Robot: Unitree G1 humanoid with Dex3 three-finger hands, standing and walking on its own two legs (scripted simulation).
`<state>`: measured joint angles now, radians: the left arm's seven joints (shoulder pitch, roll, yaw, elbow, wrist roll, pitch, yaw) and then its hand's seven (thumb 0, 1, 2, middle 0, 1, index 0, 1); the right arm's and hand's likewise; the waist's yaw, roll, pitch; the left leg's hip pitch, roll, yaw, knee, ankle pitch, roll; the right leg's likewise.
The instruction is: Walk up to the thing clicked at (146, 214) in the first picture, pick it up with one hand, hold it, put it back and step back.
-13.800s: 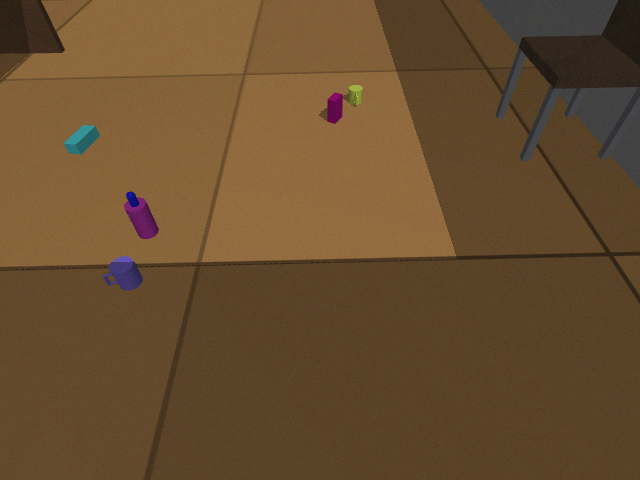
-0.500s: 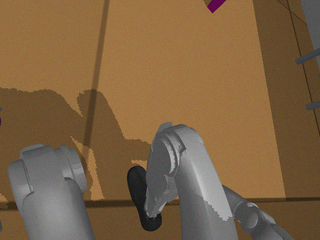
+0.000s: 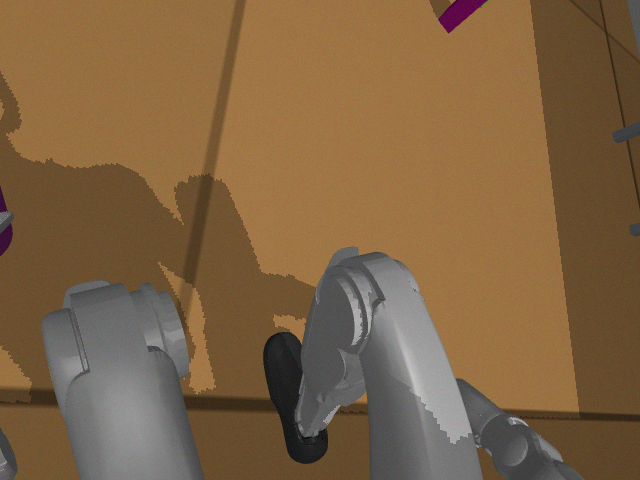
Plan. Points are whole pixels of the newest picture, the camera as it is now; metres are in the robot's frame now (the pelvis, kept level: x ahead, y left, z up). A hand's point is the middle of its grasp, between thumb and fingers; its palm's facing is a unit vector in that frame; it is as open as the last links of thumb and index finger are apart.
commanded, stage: settle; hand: left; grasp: from the side
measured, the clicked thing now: out of the picture +0.43 +0.31 -0.16
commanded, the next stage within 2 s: lift in 1.58 s
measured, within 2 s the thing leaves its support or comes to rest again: neither
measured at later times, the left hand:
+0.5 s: hand out of the picture +0.40 +0.33 -0.03, palm faces +0.37 -0.93 -0.05, open 11.8 cm
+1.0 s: hand out of the picture +0.41 +0.32 +0.03, palm faces +0.38 -0.93 -0.04, open 11.8 cm
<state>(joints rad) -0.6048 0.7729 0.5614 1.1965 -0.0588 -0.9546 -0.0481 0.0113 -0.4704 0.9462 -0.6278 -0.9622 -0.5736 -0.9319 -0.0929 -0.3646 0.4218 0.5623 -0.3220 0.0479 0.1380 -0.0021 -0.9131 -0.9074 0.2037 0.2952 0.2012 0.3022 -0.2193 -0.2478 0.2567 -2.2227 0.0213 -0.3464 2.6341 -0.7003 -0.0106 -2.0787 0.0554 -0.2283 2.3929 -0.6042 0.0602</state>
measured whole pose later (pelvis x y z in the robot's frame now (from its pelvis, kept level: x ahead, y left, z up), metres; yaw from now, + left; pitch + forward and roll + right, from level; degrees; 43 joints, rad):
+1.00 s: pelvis +0.03 -0.02 +0.07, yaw +9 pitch +32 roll -7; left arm -0.55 0.45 0.47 0.84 -0.15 -0.59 -0.20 0.02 -0.56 1.06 -0.65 -0.98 -0.59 -0.95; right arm 0.06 -0.30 0.07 0.66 -0.08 0.04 0.05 0.00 -0.91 -0.90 0.20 0.29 0.20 0.30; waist -0.11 -0.02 -0.09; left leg -2.18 0.03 -0.13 2.33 -0.71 -0.02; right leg -2.12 -0.01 -0.08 2.26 -0.69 0.01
